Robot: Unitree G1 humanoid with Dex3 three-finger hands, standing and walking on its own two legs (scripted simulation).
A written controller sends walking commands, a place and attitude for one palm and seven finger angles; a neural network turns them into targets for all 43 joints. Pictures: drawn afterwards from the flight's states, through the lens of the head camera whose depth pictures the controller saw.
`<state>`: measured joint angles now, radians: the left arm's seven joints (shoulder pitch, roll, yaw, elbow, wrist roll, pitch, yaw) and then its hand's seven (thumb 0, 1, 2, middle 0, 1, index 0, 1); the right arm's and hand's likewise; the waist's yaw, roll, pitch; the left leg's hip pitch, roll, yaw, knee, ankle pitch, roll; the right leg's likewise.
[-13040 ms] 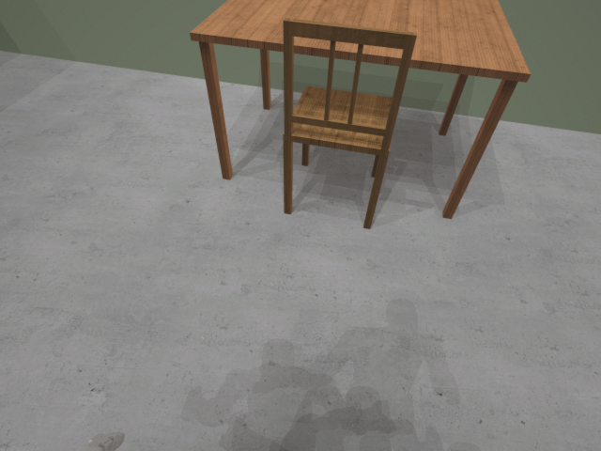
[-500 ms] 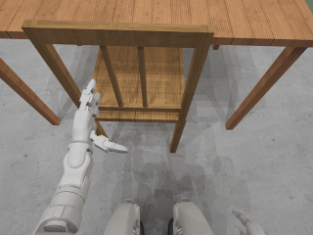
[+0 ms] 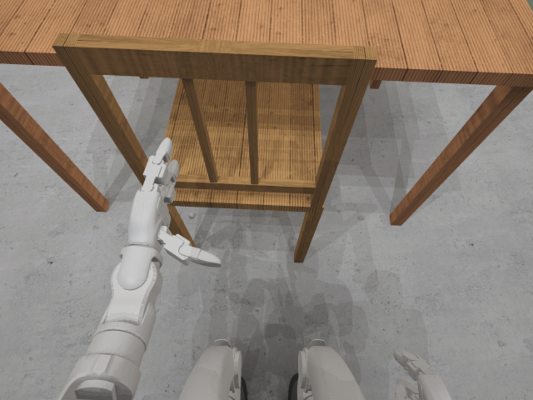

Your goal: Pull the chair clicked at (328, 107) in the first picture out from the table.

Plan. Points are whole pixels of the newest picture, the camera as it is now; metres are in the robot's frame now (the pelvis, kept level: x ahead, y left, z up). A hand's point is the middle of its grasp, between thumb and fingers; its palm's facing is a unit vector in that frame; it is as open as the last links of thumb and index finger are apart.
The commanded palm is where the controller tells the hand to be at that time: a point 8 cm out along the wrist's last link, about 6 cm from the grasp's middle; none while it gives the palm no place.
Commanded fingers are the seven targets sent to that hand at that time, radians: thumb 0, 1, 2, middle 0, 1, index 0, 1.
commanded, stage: aim the fingers beside a spindle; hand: left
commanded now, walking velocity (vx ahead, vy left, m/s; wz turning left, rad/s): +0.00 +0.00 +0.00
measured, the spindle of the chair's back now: (203, 137) +0.53 +0.12 +0.00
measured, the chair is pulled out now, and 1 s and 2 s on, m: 0.00 0.00 0.00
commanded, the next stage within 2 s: none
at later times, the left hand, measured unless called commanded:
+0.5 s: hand (197, 217) +0.37 +0.11 +0.01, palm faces -0.08 -1.00 -0.02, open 16.9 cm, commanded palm +0.36 +0.16 +0.02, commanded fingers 0.00 -0.50 0.30 -0.06 -0.08 -0.06 -0.08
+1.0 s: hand (208, 214) +0.38 +0.10 +0.01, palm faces -0.08 -1.00 -0.05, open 16.9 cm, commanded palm +0.36 +0.15 +0.01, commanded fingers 0.00 -0.50 0.30 -0.06 -0.08 -0.06 -0.08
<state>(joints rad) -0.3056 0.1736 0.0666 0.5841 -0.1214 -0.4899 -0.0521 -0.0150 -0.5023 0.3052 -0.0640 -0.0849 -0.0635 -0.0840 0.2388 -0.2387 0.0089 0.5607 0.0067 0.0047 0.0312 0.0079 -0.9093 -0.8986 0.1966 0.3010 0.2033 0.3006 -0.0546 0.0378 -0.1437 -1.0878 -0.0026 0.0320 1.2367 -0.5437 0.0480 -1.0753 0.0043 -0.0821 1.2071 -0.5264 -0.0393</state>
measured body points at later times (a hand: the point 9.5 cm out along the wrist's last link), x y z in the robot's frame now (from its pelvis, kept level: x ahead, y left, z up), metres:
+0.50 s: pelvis +0.00 +0.01 +0.00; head +0.12 +0.01 +0.43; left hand +0.37 +0.16 +0.02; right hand +0.12 -0.24 -0.12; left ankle +0.02 +0.09 -0.63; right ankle +0.02 -0.10 -0.63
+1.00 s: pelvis +0.00 +0.00 +0.00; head +0.12 +0.00 +0.43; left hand +0.38 +0.15 +0.02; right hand +0.13 -0.25 -0.12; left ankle +0.02 +0.09 -0.63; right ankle +0.02 -0.10 -0.63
